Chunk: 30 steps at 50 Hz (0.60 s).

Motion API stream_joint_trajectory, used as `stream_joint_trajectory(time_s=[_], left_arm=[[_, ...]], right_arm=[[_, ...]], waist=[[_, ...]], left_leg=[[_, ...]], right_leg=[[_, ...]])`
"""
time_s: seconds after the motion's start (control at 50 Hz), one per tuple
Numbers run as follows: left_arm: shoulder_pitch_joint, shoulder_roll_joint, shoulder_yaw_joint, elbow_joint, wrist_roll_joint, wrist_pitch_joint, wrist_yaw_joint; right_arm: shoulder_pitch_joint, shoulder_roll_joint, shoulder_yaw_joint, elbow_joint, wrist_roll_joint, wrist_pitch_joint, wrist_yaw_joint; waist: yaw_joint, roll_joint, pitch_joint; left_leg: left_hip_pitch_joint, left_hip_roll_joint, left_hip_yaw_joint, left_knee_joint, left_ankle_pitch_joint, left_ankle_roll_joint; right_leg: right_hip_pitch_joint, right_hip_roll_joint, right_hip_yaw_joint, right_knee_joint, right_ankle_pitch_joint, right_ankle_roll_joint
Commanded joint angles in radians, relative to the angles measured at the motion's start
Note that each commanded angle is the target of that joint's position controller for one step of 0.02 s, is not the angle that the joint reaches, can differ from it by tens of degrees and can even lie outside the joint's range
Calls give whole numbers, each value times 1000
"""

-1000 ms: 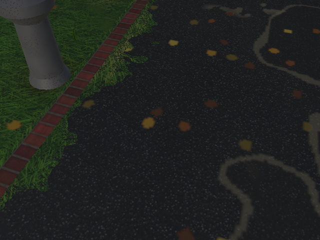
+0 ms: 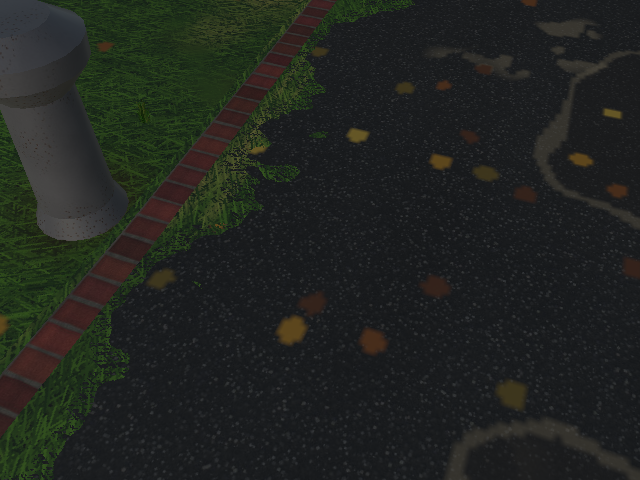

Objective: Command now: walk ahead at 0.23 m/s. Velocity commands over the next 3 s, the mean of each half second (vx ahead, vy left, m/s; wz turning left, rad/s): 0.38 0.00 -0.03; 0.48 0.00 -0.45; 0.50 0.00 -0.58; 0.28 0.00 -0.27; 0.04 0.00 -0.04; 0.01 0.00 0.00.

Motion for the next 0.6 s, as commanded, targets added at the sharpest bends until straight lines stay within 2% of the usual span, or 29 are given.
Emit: stream_joint_trajectory(time_s=[0.02, 0.06, 0.1, 0.12, 0.14, 0.16, 0.18, 0.2, 0.22, 0.24, 0.26, 0.28, 0.32, 0.36, 0.4, 0.44, 0.5, 0.54, 0.56, 0.58, 0.6], left_arm=[[-4, 76, 17, -43, -11, -44, -5], [-22, 57, 14, -57, -11, -72, -17], [-30, 35, 9, -68, -13, -93, -31], [-19, 40, 10, -65, -15, -98, -35], [20, 49, 14, -53, -15, -101, -38], [104, 72, 24, -21, -18, -103, -41], [251, 129, 47, 27, -22, -104, -41], [422, 226, 75, 71, -15, -95, -41], [402, 165, 47, 64, 4, -96, -47], [324, 119, 27, 44, 12, -97, -46], [267, 105, 16, 23, 13, -95, -47], [228, 96, 5, 14, 7, -90, -48], [206, 62, -12, 8, 10, -74, -42], [212, 76, -14, 4, 19, -66, -26], [210, 105, -11, -6, 19, -66, -11], [246, 139, 1, -1, 10, -69, -4], [254, 150, 17, 8, -10, -72, 1], [235, 156, 29, 3, -10, -64, 2], [222, 164, 35, -4, -4, -59, 0], [208, 154, 33, -13, 5, -52, -5], [174, 128, 23, -45, 18, -50, -11]], right_arm=[[64, -124, -25, -27, 14, -36, 2], [111, -142, -33, -18, 18, -55, 11], [137, -168, -42, -12, 20, -65, 19], [125, -166, -43, -19, 19, -67, 22], [94, -163, -43, -33, 18, -68, 24], [27, -150, -39, -62, 17, -70, 27], [-67, -123, -31, -102, 14, -79, 31], [-97, -88, -24, -129, 4, -98, 34], [-113, -93, -25, -141, 3, -106, 40], [-131, -99, -28, -149, 22, -106, 48], [-134, -91, -26, -153, 32, -102, 52], [-143, -87, -29, -157, 28, -98, 52], [-143, -84, -36, -161, 16, -84, 52], [-192, -62, -29, -183, 7, -73, 55], [-315, -37, -14, -233, 1, -71, 55], [-396, -43, -9, -267, 7, -72, 61], [-429, -96, -16, -297, 15, -75, 71], [-386, -139, -32, -295, 13, -83, 73], [-324, -167, -45, -283, 12, -86, 69], [-182, -205, -67, -243, 15, -86, 61], [11, -257, -85, -205, 5, -85, 52]], waist=[[-8, 34, 128], [-18, 90, 114], [-11, 161, 93], [2, 150, 85], [26, 129, 70], [70, 72, 51], [137, -60, 14], [188, -287, -40], [150, -245, -26], [104, -123, 33], [74, -61, 50], [53, -21, 76], [31, -56, 85], [31, -69, 103], [53, -61, 130], [68, -87, 133], [46, -98, 144], [6, -105, 101], [-30, -121, 46], [-98, -125, -46], [-180, -101, -186]], left_leg=[[-103, 88, -138, -179, -306, 130], [-14, 151, -243, -211, -258, 171], [92, 252, -384, -243, -105, 215], [103, 266, -390, -218, 0, 215], [72, 252, -355, -178, 75, 198], [-5, 183, -254, -87, 165, 158], [-206, 51, -75, 154, 337, 84], [-508, -67, 59, 527, 190, 5], [-656, -57, -36, 681, -165, 25], [-719, -2, -79, 790, -143, 51], [-740, 33, -71, 802, -64, 66], [-743, 69, -53, 746, 9, 71], [-648, 94, -16, 626, 104, 55], [-582, 79, 27, 482, 207, 25], [-471, 45, 57, 243, 321, 9], [-377, 8, 68, 93, 379, -1], [-350, 9, 15, -28, 400, 14], [-279, -6, 6, -62, 356, 34], [-181, -30, 23, -59, 314, 48], [12, -52, 39, -60, 286, 72], [326, 63, -72, -14, 267, 122]], right_leg=[[-92, -48, 76, -78, -273, -68], [-161, -26, 42, 10, -182, -63], [-222, -5, 2, 108, -54, -61], [-210, -12, 7, 102, -12, -70], [-142, -16, 17, 73, 27, -79], [-10, -26, 46, 21, 114, -89], [250, -90, 192, -97, 211, -130], [546, -271, 515, -222, 343, -216], [559, -382, 674, -267, 441, -250], [515, -390, 607, -250, 457, -240], [478, -367, 506, -265, 472, -221], [436, -330, 412, -292, 480, -192], [341, -258, 283, -351, 472, -140], [260, -212, 197, -400, 498, -131], [162, -172, 145, -438, 473, -122], [144, -182, 158, -473, 418, -133], [242, -238, 193, -455, 411, -128], [317, -259, 202, -368, 569, -106], [331, -250, 194, -279, 725, -93], [296, -205, 170, -114, 821, -71], [107, -154, 151, 149, 661, -39]])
